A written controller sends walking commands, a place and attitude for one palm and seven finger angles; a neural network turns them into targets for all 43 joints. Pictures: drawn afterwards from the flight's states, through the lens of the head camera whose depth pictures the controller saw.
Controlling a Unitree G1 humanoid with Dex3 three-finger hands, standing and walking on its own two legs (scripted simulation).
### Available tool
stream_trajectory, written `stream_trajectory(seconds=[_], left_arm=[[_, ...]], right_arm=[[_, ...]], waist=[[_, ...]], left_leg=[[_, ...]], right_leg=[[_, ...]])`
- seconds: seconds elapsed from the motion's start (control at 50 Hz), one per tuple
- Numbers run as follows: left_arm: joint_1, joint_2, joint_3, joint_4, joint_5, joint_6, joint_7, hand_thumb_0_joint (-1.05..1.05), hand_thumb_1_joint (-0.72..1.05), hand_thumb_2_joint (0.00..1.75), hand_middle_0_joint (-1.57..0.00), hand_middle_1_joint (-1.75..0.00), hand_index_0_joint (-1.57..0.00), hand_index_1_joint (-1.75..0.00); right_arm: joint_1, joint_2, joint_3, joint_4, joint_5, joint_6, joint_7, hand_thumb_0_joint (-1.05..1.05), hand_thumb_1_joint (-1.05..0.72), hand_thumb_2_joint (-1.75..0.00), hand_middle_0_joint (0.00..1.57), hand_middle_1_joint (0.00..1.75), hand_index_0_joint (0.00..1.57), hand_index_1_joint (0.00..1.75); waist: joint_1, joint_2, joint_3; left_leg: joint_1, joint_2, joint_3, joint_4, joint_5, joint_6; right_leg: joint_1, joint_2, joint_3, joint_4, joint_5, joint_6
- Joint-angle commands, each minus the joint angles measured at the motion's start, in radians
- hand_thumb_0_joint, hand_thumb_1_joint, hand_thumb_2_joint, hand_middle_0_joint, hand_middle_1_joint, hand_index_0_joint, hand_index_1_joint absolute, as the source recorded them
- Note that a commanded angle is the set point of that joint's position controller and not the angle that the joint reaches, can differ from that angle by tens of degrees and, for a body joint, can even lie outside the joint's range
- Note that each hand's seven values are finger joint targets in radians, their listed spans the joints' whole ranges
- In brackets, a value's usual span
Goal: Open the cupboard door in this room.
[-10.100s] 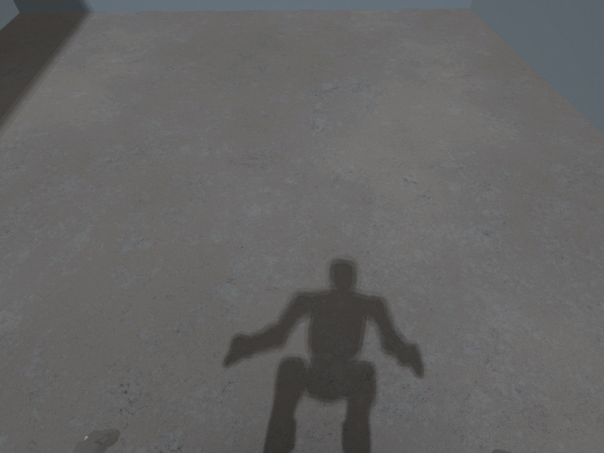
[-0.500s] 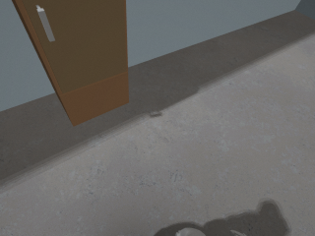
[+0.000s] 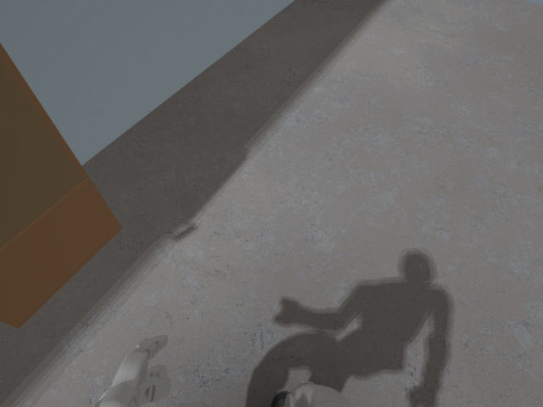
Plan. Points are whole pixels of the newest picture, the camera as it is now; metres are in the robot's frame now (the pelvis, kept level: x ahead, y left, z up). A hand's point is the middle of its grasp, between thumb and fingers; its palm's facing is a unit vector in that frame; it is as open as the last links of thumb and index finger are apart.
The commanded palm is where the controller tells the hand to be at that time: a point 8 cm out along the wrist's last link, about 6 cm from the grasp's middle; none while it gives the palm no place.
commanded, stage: walk to a spot facing it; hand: left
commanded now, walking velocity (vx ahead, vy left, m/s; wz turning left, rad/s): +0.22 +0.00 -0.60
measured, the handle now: out of the picture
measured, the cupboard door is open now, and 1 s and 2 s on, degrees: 0 0 0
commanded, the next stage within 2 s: turn to face it in 0.46 s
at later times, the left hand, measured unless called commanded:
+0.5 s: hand (106, 343) +0.23 +0.28 -0.16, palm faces -0.20 -0.95 -0.23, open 7.4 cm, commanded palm none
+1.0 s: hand (182, 285) +0.33 +0.16 -0.13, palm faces -0.31 -0.93 -0.21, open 7.4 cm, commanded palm none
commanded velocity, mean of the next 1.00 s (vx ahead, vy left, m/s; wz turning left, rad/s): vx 0.01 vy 0.00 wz -0.04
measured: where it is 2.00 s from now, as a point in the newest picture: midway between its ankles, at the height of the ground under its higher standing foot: outside the picture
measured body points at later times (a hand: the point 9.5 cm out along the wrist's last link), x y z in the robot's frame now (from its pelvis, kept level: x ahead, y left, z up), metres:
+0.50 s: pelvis +0.15 +0.07 +0.02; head +0.20 +0.09 +0.46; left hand +0.25 +0.33 -0.14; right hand +0.26 -0.19 -0.09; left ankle +0.22 +0.16 -0.72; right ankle +0.05 -0.04 -0.63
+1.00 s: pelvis +0.16 +0.04 +0.02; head +0.18 +0.01 +0.47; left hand +0.34 +0.21 -0.11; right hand +0.05 -0.17 -0.15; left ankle +0.18 +0.17 -0.65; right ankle +0.12 -0.07 -0.72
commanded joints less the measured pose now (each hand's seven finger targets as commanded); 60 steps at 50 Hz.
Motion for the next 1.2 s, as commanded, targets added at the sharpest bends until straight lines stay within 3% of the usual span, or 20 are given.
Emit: stream_trajectory(seconds=[0.0,0.08,0.26,0.3,0.32,0.34,0.36,0.42,0.5,0.66,0.72,0.74,0.8,0.84,0.92,1.1,1.12,1.14,1.16,1.18], left_arm=[[0.165,0.192,0.059,0.000,-0.005,-0.009,0.040,0.00,0.90,0.90,-0.20,-0.30,-0.20,-0.30],[0.154,0.174,0.061,0.013,0.008,-0.022,0.031,0.00,0.90,0.90,-0.20,-0.30,-0.20,-0.30],[0.219,0.219,0.079,0.001,0.006,0.019,0.037,0.00,0.90,0.90,-0.20,-0.30,-0.20,-0.30],[0.186,0.217,0.080,-0.010,0.003,0.030,0.042,0.00,0.90,0.90,-0.20,-0.30,-0.20,-0.30],[0.188,0.187,0.073,-0.023,-0.006,0.034,0.043,0.00,0.90,0.90,-0.20,-0.30,-0.20,-0.30],[0.255,0.128,0.063,-0.031,-0.018,0.038,0.032,0.00,0.90,0.90,-0.20,-0.30,-0.20,-0.30],[0.304,0.139,0.060,-0.018,-0.005,0.039,0.032,0.00,0.90,0.90,-0.20,-0.30,-0.20,-0.30],[0.214,0.153,0.074,-0.033,0.007,0.055,0.014,0.00,0.90,0.90,-0.20,-0.30,-0.20,-0.30],[0.229,0.113,0.070,-0.037,0.006,0.081,-0.002,0.00,0.90,0.90,-0.20,-0.30,-0.20,-0.30],[0.153,0.028,0.018,0.006,0.008,0.055,0.028,0.00,0.90,0.90,-0.20,-0.30,-0.20,-0.30],[0.195,0.046,0.008,0.059,0.003,0.032,0.040,0.00,0.90,0.90,-0.20,-0.30,-0.20,-0.30],[0.213,0.073,0.011,0.072,0.003,0.026,0.045,0.00,0.90,0.90,-0.20,-0.30,-0.20,-0.30],[0.261,0.216,0.041,0.088,0.008,0.013,0.062,0.00,0.90,0.90,-0.20,-0.30,-0.20,-0.30],[0.192,0.198,0.042,0.075,0.009,0.022,0.063,0.00,0.90,0.90,-0.20,-0.30,-0.20,-0.30],[0.116,0.155,0.038,0.038,0.010,0.026,0.067,0.00,0.90,0.90,-0.20,-0.30,-0.20,-0.30],[0.126,0.180,0.067,0.020,0.010,0.047,0.064,0.00,0.90,0.90,-0.20,-0.30,-0.20,-0.30],[0.123,0.166,0.064,0.009,0.003,0.055,0.060,0.00,0.90,0.90,-0.20,-0.30,-0.20,-0.30],[0.130,0.110,0.061,-0.024,-0.002,0.065,0.053,0.00,0.90,0.90,-0.20,-0.30,-0.20,-0.30],[0.074,0.072,0.047,-0.071,0.001,0.067,0.051,0.00,0.90,0.90,-0.20,-0.30,-0.20,-0.30],[0.048,0.083,0.046,-0.074,0.009,0.078,0.058,0.00,0.90,0.90,-0.20,-0.30,-0.20,-0.30]], right_arm=[[-0.118,-0.144,-0.033,-0.157,-0.016,-0.026,-0.012,0.00,-0.90,-0.90,0.20,0.30,0.20,0.30],[-0.107,-0.126,-0.035,-0.158,-0.016,-0.005,-0.007,0.00,-0.90,-0.90,0.20,0.30,0.20,0.30],[-0.374,-0.157,-0.030,-0.261,-0.003,-0.014,-0.008,0.00,-0.90,-0.90,0.20,0.30,0.20,0.30],[-0.297,-0.185,-0.037,-0.245,-0.003,-0.019,-0.017,0.00,-0.90,-0.90,0.20,0.30,0.20,0.30],[-0.222,-0.240,-0.045,-0.228,-0.011,-0.028,-0.021,0.00,-0.90,-0.90,0.20,0.30,0.20,0.30],[-0.161,-0.340,-0.063,-0.222,-0.023,-0.031,-0.019,0.00,-0.90,-0.90,0.20,0.30,0.20,0.30],[-0.165,-0.357,-0.058,-0.232,-0.013,-0.016,-0.017,0.00,-0.90,-0.90,0.20,0.30,0.20,0.30],[-0.279,-0.266,-0.038,-0.266,-0.020,-0.014,-0.020,0.00,-0.90,-0.90,0.20,0.30,0.20,0.30],[-0.283,-0.239,-0.041,-0.253,-0.016,-0.019,-0.018,0.00,-0.90,-0.90,0.20,0.30,0.20,0.30],[-0.158,-0.222,-0.047,-0.132,-0.023,-0.026,-0.012,0.00,-0.90,-0.90,0.20,0.30,0.20,0.30],[-0.146,-0.212,-0.045,-0.085,-0.013,-0.023,-0.010,0.00,-0.90,-0.90,0.20,0.30,0.20,0.30],[-0.133,-0.195,-0.044,-0.076,-0.008,-0.021,-0.007,0.00,-0.90,-0.90,0.20,0.30,0.20,0.30],[-0.165,-0.092,-0.020,-0.108,0.001,0.008,0.000,0.00,-0.90,-0.90,0.20,0.30,0.20,0.30],[-0.180,-0.127,-0.039,-0.098,-0.003,0.038,-0.004,0.00,-0.90,-0.90,0.20,0.30,0.20,0.30],[-0.115,-0.119,-0.050,-0.075,-0.006,0.047,0.008,0.00,-0.90,-0.90,0.20,0.30,0.20,0.30],[-0.142,-0.131,-0.059,-0.144,-0.011,0.033,0.022,0.00,-0.90,-0.90,0.20,0.30,0.20,0.30],[-0.098,-0.168,-0.067,-0.139,-0.012,0.027,0.024,0.00,-0.90,-0.90,0.20,0.30,0.20,0.30],[-0.058,-0.269,-0.090,-0.147,-0.020,0.018,0.021,0.00,-0.90,-0.90,0.20,0.30,0.20,0.30],[-0.017,-0.343,-0.106,-0.148,-0.023,0.018,0.016,0.00,-0.90,-0.90,0.20,0.30,0.20,0.30],[-0.018,-0.346,-0.107,-0.134,-0.021,0.013,0.004,0.00,-0.90,-0.90,0.20,0.30,0.20,0.30]], waist=[[0.067,0.068,-0.153],[0.026,-0.067,-0.162],[0.101,-0.131,-0.178],[0.055,-0.106,-0.215],[0.026,0.001,-0.271],[0.024,0.285,-0.359],[0.033,0.311,-0.373],[0.060,0.196,-0.183],[0.076,0.203,-0.188],[0.037,0.241,-0.222],[0.072,0.219,-0.239],[0.081,0.175,-0.245],[0.124,-0.198,-0.232],[0.107,-0.211,-0.158],[0.064,-0.154,-0.133],[0.051,-0.134,-0.165],[0.021,-0.015,-0.185],[0.002,0.265,-0.191],[-0.033,0.366,-0.179],[-0.030,0.329,-0.216]], left_leg=[[-0.291,0.055,-0.120,0.012,0.108,-0.018],[-0.229,0.020,-0.099,-0.162,0.165,-0.043],[-0.132,-0.090,-0.088,-0.562,0.190,-0.029],[0.044,-0.092,-0.095,-0.765,0.302,-0.021],[0.238,-0.002,-0.154,-0.880,0.473,0.004],[0.469,0.291,-0.410,-0.849,0.813,0.119],[0.395,0.401,-0.435,-0.880,0.798,0.198],[0.168,0.280,-0.294,-0.935,0.612,0.188],[0.143,0.206,-0.095,-0.941,0.614,0.158],[0.197,0.163,-0.080,-0.895,0.822,0.198],[0.165,0.120,-0.118,-0.862,0.734,0.154],[0.127,0.094,-0.116,-0.832,0.664,0.117],[-0.170,-0.068,-0.031,-0.559,-0.057,0.012],[-0.203,-0.076,-0.100,-0.310,-0.094,0.015],[-0.224,-0.075,-0.088,-0.204,0.010,-0.004],[-0.011,-0.083,0.002,-0.664,0.203,0.010],[0.097,-0.063,-0.038,-0.775,0.319,0.025],[0.172,0.136,-0.362,-0.878,0.507,0.117],[0.164,0.297,-0.552,-0.966,0.631,0.237],[0.148,0.293,-0.572,-0.980,0.512,0.240]], right_leg=[[0.221,-0.327,0.370,-0.319,0.483,-0.095],[0.109,-0.227,0.297,-0.314,0.510,-0.067],[0.221,-0.213,0.431,-0.189,0.642,-0.041],[0.191,-0.187,0.429,-0.101,0.561,0.007],[0.088,-0.118,0.380,0.016,0.385,0.058],[-0.137,0.007,0.240,0.260,-0.197,0.126],[-0.142,-0.019,0.197,0.477,-0.439,0.151],[-0.183,-0.091,0.183,0.622,-0.280,0.175],[-0.133,-0.112,0.126,0.569,-0.162,0.191],[0.012,-0.096,0.064,0.110,-0.136,0.174],[0.181,-0.089,0.033,-0.197,0.057,0.164],[0.256,-0.113,0.047,-0.280,0.141,0.159],[0.396,-0.487,0.263,-0.281,0.642,-0.013],[0.288,-0.468,0.218,-0.300,0.616,-0.055],[0.263,-0.405,0.065,-0.270,0.551,-0.003],[0.187,-0.412,-0.014,-0.127,0.282,0.061],[0.105,-0.378,-0.039,-0.020,0.161,0.102],[-0.092,-0.247,-0.079,0.186,-0.166,0.181],[-0.194,-0.172,-0.015,0.403,-0.426,0.204],[-0.219,-0.180,0.097,0.510,-0.375,0.191]])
